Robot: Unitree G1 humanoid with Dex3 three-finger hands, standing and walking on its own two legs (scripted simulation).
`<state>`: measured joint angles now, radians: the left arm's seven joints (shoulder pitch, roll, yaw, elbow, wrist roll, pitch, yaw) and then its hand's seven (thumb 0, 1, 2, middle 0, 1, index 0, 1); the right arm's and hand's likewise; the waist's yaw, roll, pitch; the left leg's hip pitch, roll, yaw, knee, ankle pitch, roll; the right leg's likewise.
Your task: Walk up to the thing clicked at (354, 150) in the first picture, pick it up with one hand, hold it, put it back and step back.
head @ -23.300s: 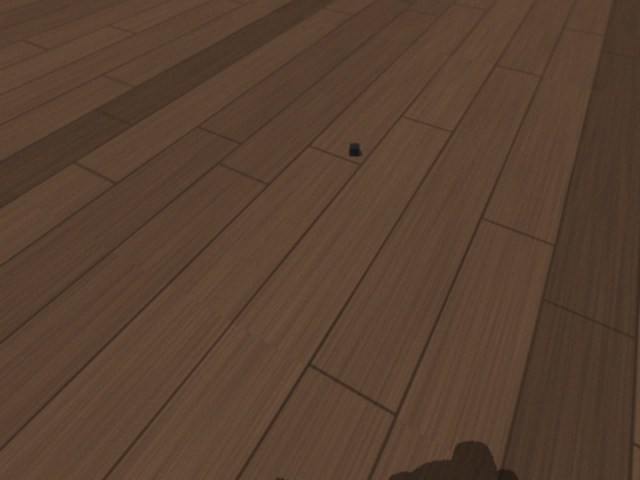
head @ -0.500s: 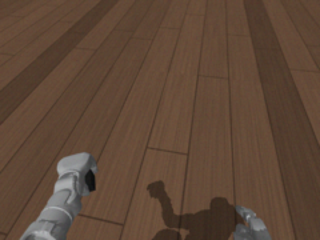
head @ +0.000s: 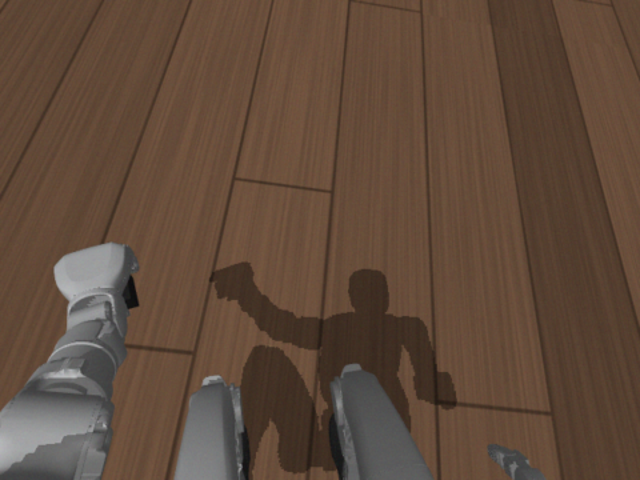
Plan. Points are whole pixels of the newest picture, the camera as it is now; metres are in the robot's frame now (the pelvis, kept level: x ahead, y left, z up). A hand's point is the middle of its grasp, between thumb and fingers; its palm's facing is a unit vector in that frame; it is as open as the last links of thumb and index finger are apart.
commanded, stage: crouch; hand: left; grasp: from above
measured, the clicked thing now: (115, 292) +0.40 +0.25 -0.16
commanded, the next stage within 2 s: lower in 1.14 s
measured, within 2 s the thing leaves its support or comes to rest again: neither
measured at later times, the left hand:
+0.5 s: hand (145, 319) +0.40 +0.26 -0.34, palm faces -0.42 -0.11 -0.90, open 7.6 cm
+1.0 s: hand (156, 324) +0.41 +0.26 -0.43, palm faces -0.44 -0.12 -0.89, open 7.6 cm
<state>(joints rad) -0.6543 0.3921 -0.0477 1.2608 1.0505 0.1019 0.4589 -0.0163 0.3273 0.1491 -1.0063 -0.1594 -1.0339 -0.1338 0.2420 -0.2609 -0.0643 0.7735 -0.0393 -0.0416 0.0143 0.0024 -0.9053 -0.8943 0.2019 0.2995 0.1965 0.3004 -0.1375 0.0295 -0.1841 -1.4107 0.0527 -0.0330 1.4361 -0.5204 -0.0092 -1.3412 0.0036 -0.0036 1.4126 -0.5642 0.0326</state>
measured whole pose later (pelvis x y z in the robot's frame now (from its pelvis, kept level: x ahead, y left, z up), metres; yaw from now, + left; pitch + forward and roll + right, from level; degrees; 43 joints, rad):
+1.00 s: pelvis -0.03 -0.01 -0.24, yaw -5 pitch +36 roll -6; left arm -0.87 0.63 0.16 1.43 1.15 -0.05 0.47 -0.02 0.30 0.24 -0.97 -0.20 -1.00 -0.19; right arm 0.13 -0.24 0.02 0.80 -0.15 -0.11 0.13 0.00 -0.91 -0.90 0.20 0.30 0.20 0.30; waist -0.20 0.00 -0.08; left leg -2.25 0.04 -0.14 2.26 -0.65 -0.03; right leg -2.14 0.04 -0.05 2.23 -0.71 0.04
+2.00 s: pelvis -0.02 -0.01 -0.31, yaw -10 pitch +31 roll -10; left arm -0.91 0.78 0.25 1.60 1.15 -0.11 0.59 -0.02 0.27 0.23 -1.03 -0.15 -1.05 -0.15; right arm 0.06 -0.27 0.13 0.80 -0.22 -0.17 0.23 0.00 -0.92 -0.89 0.20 0.30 0.20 0.30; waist -0.25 -0.07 0.07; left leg -2.37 0.05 -0.24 2.51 -0.70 -0.04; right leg -2.25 0.08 -0.11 2.42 -0.73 0.06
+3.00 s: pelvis -0.03 +0.00 -0.32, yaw -13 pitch +25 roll -13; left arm -0.98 0.95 0.22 1.81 1.16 -0.15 0.68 -0.01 0.28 0.26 -0.96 -0.25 -0.98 -0.25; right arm 0.06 -0.33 0.25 0.77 -0.27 -0.32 0.30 0.00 -0.91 -0.90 0.20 0.30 0.20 0.30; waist -0.33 -0.14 0.16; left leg -2.34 0.04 -0.30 2.56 -0.69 -0.03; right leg -2.20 0.10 -0.16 2.42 -0.70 0.07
